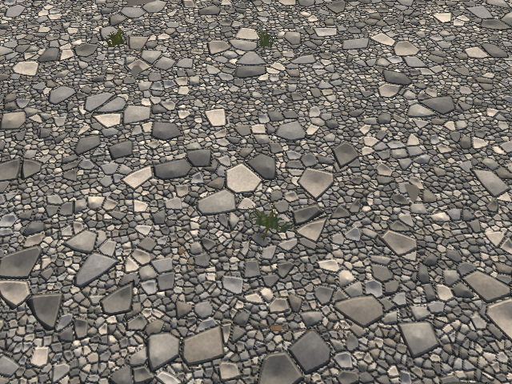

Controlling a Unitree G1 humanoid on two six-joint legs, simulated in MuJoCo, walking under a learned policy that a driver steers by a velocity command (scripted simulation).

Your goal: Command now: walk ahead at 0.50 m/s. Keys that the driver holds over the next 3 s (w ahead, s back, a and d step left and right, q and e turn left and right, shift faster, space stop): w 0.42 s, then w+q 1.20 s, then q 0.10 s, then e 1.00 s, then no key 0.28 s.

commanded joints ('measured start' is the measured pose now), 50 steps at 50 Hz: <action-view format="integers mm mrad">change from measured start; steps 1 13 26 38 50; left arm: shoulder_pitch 5 -86 -448 -195 -106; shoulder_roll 184 79 65 69 172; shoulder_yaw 44 14 0 20 58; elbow -22 -84 -197 -91 -33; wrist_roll -5 6 1 32 12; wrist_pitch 7 -1 -29 -43 -18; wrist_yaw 11 10 -31 -9 22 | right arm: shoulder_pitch -59 184 365 288 -1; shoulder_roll -106 -121 -179 -93 -47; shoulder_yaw -26 -45 -63 -62 -42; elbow -82 14 110 29 -109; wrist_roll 2 -17 10 24 7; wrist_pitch -23 -34 6 22 43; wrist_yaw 12 -6 -40 -44 8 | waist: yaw -44 -66 -152 -74 -14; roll -125 37 22 -167 -82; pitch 34 -37 66 -30 85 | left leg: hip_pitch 36 444 592 -19 -67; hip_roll -21 154 153 64 40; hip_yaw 12 -226 -122 -91 26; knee -44 -399 -349 618 146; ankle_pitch -83 -79 -16 -328 -34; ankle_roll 39 234 178 18 20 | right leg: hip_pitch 27 -642 -638 -143 -35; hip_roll -310 -195 -116 -328 -333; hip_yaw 132 114 78 235 -119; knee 24 847 275 -55 -91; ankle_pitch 459 30 321 147 354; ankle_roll -142 2 18 -143 -125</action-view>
